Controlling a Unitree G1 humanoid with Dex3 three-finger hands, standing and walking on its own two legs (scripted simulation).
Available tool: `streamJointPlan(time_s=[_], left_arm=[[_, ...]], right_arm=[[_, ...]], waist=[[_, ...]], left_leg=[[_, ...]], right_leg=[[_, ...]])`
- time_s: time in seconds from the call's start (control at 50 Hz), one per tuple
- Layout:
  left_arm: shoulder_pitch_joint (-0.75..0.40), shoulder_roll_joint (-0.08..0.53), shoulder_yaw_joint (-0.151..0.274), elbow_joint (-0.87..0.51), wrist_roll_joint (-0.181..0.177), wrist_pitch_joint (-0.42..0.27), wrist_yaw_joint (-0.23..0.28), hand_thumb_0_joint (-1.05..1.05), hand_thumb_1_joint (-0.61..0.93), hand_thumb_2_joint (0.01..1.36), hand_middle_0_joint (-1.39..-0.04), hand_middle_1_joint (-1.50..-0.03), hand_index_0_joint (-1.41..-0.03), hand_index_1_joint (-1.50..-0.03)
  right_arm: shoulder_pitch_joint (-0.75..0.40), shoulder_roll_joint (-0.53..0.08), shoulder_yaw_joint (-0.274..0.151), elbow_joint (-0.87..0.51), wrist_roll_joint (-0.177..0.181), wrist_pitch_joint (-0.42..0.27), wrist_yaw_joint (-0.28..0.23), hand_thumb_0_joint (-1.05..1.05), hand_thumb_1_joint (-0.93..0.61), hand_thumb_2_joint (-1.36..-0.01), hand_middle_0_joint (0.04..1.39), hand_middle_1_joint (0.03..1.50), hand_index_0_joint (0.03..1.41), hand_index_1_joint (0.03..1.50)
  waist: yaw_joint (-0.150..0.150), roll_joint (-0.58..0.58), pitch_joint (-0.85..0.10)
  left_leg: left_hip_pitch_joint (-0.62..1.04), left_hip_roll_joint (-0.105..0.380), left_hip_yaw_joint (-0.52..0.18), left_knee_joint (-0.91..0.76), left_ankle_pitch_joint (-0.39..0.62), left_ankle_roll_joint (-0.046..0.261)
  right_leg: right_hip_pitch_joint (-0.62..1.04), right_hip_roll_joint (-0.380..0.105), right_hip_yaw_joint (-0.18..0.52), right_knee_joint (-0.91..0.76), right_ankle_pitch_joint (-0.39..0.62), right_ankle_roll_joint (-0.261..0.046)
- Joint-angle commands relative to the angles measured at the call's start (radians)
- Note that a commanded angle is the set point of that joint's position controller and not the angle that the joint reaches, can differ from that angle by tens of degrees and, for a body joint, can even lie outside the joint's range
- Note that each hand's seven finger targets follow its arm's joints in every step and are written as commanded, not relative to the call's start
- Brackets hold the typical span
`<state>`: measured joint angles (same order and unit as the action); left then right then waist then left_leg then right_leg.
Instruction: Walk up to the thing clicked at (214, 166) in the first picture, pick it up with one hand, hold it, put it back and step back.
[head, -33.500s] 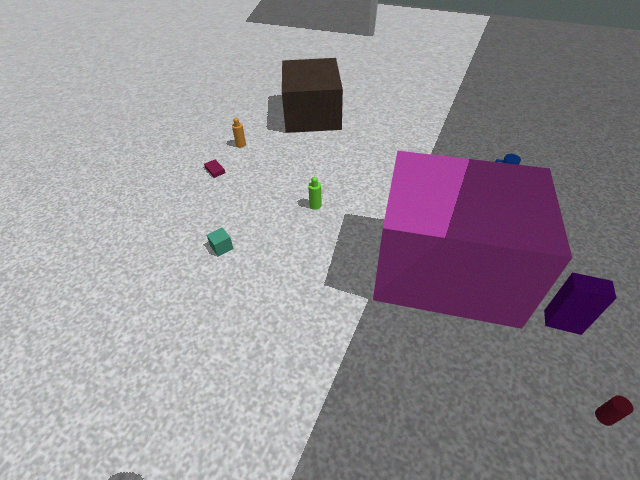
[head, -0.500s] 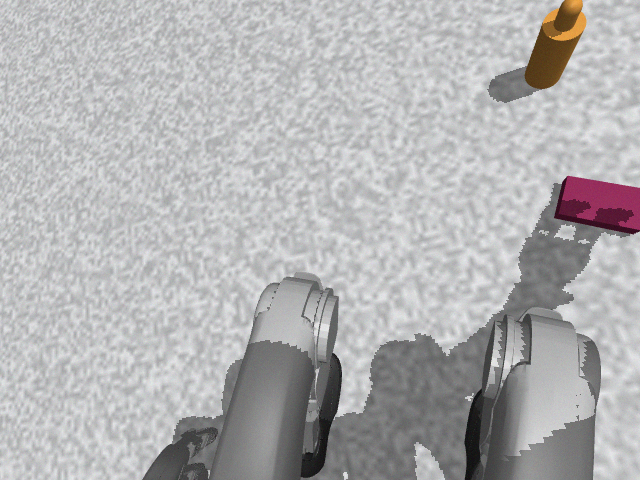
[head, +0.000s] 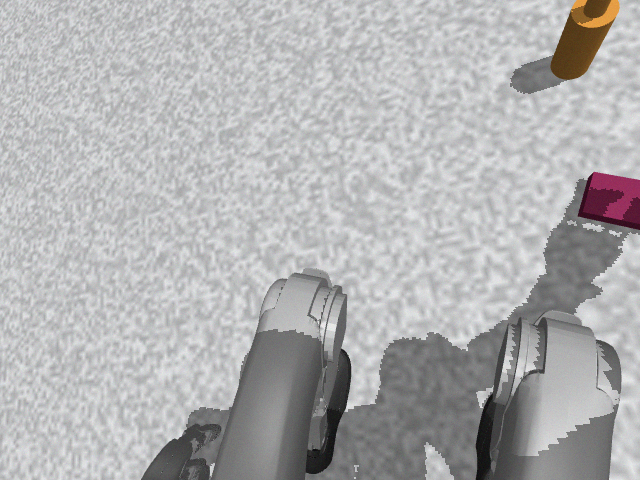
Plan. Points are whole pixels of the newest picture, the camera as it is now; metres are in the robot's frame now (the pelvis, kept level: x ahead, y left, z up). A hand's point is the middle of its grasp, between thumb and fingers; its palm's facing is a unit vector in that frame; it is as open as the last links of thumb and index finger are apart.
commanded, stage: rise first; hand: right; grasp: from above
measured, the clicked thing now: (627, 202) +0.50 -0.31 -0.30
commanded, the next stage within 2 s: approach in 1.28 s
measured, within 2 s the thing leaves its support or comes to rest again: neither
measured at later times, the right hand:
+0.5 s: hand out of the picture +0.45 -0.35 -0.19, palm faces -0.43 +0.14 -0.89, open 13.5 cm
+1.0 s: hand out of the picture +0.44 -0.35 -0.18, palm faces -0.44 +0.13 -0.89, open 13.0 cm
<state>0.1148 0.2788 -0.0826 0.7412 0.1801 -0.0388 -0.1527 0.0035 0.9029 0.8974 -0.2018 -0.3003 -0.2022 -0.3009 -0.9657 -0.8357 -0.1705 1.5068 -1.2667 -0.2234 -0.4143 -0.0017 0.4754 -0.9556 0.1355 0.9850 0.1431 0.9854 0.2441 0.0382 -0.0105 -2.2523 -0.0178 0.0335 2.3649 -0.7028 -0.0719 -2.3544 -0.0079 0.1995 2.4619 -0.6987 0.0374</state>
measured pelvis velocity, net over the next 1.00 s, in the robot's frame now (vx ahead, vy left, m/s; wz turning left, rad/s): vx -0.01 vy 0.00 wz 0.02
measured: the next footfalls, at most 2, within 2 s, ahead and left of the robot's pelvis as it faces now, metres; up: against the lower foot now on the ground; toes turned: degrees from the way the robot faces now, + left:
none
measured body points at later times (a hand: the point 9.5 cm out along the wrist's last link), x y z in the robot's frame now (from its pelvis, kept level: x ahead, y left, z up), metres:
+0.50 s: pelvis +0.00 +0.00 +0.00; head +0.25 -0.10 +0.36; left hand +0.05 +0.27 -0.09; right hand +0.47 -0.35 -0.14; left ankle +0.10 +0.14 -0.28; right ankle +0.07 -0.14 -0.28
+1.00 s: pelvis -0.01 +0.00 +0.00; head +0.24 -0.10 +0.37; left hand +0.06 +0.27 -0.09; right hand +0.46 -0.35 -0.13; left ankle +0.10 +0.14 -0.28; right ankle +0.07 -0.14 -0.28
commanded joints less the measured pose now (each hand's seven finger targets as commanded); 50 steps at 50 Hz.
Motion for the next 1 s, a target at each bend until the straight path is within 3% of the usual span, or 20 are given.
streamJointPlan(time_s=[0.0,0.16,0.18,0.26,0.32,0.36,0.4,0.42,0.46,0.52,0.58,0.66,0.72,0.76,0.88,0.98], left_arm=[[0.21,0.258,0.073,0.002,0.008,-0.004,0.012,0.0,0.903,0.901,-0.2,-0.3,-0.2,-0.3],[0.208,0.272,0.062,-0.007,0.011,-0.011,0.011,0.0,0.902,0.9,-0.2,-0.3,-0.2,-0.3],[0.211,0.277,0.056,-0.007,0.017,-0.009,0.011,0.0,0.902,0.901,-0.2,-0.3,-0.2,-0.3],[0.211,0.278,0.05,-0.011,0.018,-0.012,0.012,0.0,0.903,0.901,-0.2,-0.3,-0.2,-0.3],[0.207,0.279,0.049,-0.012,0.016,-0.011,0.014,0.0,0.903,0.9,-0.2,-0.3,-0.2,-0.3],[0.211,0.28,0.044,-0.008,0.02,-0.007,0.012,0.0,0.903,0.901,-0.2,-0.3,-0.2,-0.3],[0.219,0.281,0.049,-0.017,0.021,-0.007,0.009,0.0,0.903,0.901,-0.2,-0.3,-0.2,-0.3],[0.217,0.279,0.05,-0.013,0.018,-0.007,0.008,0.0,0.902,0.901,-0.2,-0.3,-0.2,-0.3],[0.22,0.282,0.053,-0.016,0.015,-0.004,0.007,0.0,0.902,0.901,-0.2,-0.3,-0.2,-0.3],[0.218,0.28,0.055,-0.013,0.012,-0.004,0.002,0.0,0.902,0.9,-0.2,-0.3,-0.2,-0.3],[0.219,0.287,0.06,-0.017,0.004,-0.003,0.002,0.0,0.902,0.9,-0.2,-0.3,-0.2,-0.3],[0.22,0.28,0.057,-0.025,0.007,-0.001,-0.002,0.0,0.901,0.9,-0.2,-0.3,-0.2,-0.3],[0.219,0.282,0.056,-0.023,0.004,-0.001,-0.004,0.0,0.902,0.9,-0.2,-0.3,-0.2,-0.3],[0.224,0.279,0.052,-0.022,0.004,-0.004,-0.006,0.0,0.901,0.899,-0.2,-0.3,-0.2,-0.3],[0.209,0.281,0.048,-0.032,0.003,-0.005,0.001,0.0,0.9,0.899,-0.2,-0.3,-0.2,-0.3],[0.209,0.28,0.04,-0.03,0.009,-0.01,0.007,0.0,0.9,0.899,-0.2,-0.3,-0.2,-0.3]], right_arm=[[-0.28,-0.285,-0.027,-0.122,0.011,-0.004,-0.046,0.0,0.48,-0.944,0.147,0.961,0.149,0.96],[-0.297,-0.302,-0.011,-0.081,0.008,-0.004,-0.032,0.0,0.464,-0.935,0.166,0.939,0.164,0.942],[-0.316,-0.332,-0.032,-0.103,0.007,-0.008,-0.036,0.0,0.456,-0.928,0.179,0.931,0.174,0.937],[-0.321,-0.331,-0.024,-0.095,0.011,-0.015,-0.033,0.0,0.449,-0.921,0.188,0.918,0.181,0.926],[-0.298,-0.363,-0.039,-0.102,0.006,-0.019,-0.037,0.0,0.444,-0.916,0.196,0.907,0.188,0.915],[-0.298,-0.357,-0.043,-0.113,0.005,-0.019,-0.042,0.0,0.438,-0.908,0.203,0.899,0.195,0.908],[-0.315,-0.335,-0.026,-0.123,0.007,-0.017,-0.036,0.0,0.436,-0.91,0.214,0.887,0.2,0.901],[-0.305,-0.323,-0.014,-0.12,0.003,-0.015,-0.033,0.0,0.434,-0.911,0.211,0.89,0.199,0.903],[-0.286,-0.356,-0.044,-0.148,0.007,-0.013,-0.036,0.0,0.423,-0.899,0.217,0.884,0.207,0.895],[-0.29,-0.297,-0.005,-0.112,0.006,-0.001,-0.028,0.0,0.415,-0.896,0.226,0.875,0.214,0.888],[-0.298,-0.342,-0.033,-0.152,0.005,-0.002,-0.029,0.0,0.408,-0.889,0.233,0.865,0.221,0.878],[-0.31,-0.298,-0.009,-0.133,0.008,-0.002,-0.023,0.0,0.404,-0.889,0.24,0.857,0.226,0.873],[-0.318,-0.321,-0.016,-0.148,0.003,-0.004,-0.022,0.0,0.392,-0.884,0.264,0.83,0.242,0.853],[-0.305,-0.298,-0.001,-0.115,0.005,-0.002,-0.021,0.0,0.385,-0.879,0.27,0.813,0.248,0.837],[-0.324,-0.314,-0.003,-0.112,0.002,-0.008,-0.024,0.0,0.357,-0.851,0.282,0.819,0.268,0.834],[-0.337,-0.308,0.009,-0.08,0.001,-0.014,-0.024,0.0,0.341,-0.838,0.299,0.807,0.284,0.823]], waist=[[-0.002,-0.344,-0.662],[0.022,-0.35,-0.624],[0.021,-0.353,-0.641],[0.034,-0.338,-0.629],[0.015,-0.365,-0.661],[0.012,-0.387,-0.662],[0.035,-0.392,-0.653],[0.032,-0.393,-0.651],[0.007,-0.418,-0.68],[0.035,-0.401,-0.64],[0.008,-0.43,-0.677],[0.036,-0.418,-0.642],[0.021,-0.407,-0.666],[0.036,-0.378,-0.64],[0.026,-0.402,-0.644],[0.041,-0.366,-0.607]], left_leg=[[0.31,-0.026,0.14,-0.222,0.245,0.097],[0.289,-0.029,0.15,-0.217,0.232,0.097],[0.31,-0.029,0.149,-0.221,0.232,0.094],[0.303,-0.03,0.153,-0.22,0.228,0.092],[0.321,-0.032,0.151,-0.218,0.246,0.092],[0.312,-0.03,0.157,-0.201,0.258,0.096],[0.299,-0.03,0.163,-0.206,0.256,0.096],[0.296,-0.031,0.161,-0.207,0.256,0.097],[0.31,-0.029,0.16,-0.205,0.271,0.097],[0.27,-0.027,0.165,-0.197,0.272,0.098],[0.281,-0.025,0.161,-0.193,0.28,0.1],[0.275,-0.023,0.161,-0.199,0.271,0.098],[0.292,-0.027,0.157,-0.212,0.267,0.098],[0.295,-0.027,0.156,-0.217,0.26,0.096],[0.276,-0.028,0.16,-0.213,0.231,0.099],[0.275,-0.03,0.158,-0.227,0.207,0.095]], right_leg=[[0.528,0.003,-0.145,-0.246,0.197,-0.056],[0.523,0.001,-0.135,-0.239,0.18,-0.055],[0.513,0.002,-0.138,-0.239,0.178,-0.057],[0.505,0.0,-0.132,-0.23,0.172,-0.058],[0.526,-0.001,-0.134,-0.227,0.192,-0.056],[0.535,0.002,-0.131,-0.242,0.211,-0.049],[0.548,0.0,-0.124,-0.242,0.209,-0.049],[0.548,0.0,-0.124,-0.241,0.207,-0.049],[0.564,0.002,-0.128,-0.246,0.229,-0.046],[0.575,-0.002,-0.118,-0.248,0.23,-0.044],[0.587,0.001,-0.12,-0.254,0.244,-0.041],[0.57,0.002,-0.118,-0.256,0.23,-0.044],[0.567,0.003,-0.124,-0.255,0.22,-0.047],[0.545,0.004,-0.126,-0.25,0.208,-0.05],[0.549,0.004,-0.12,-0.27,0.183,-0.047],[0.504,0.005,-0.123,-0.259,0.145,-0.054]])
